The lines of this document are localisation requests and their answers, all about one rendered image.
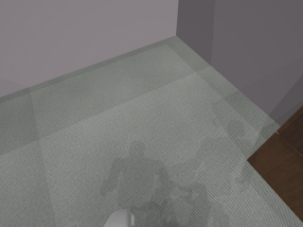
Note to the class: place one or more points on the cupboard door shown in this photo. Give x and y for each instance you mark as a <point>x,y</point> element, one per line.
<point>293,134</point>

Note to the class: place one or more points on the robot left thigh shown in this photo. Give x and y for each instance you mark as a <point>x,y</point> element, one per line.
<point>120,218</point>

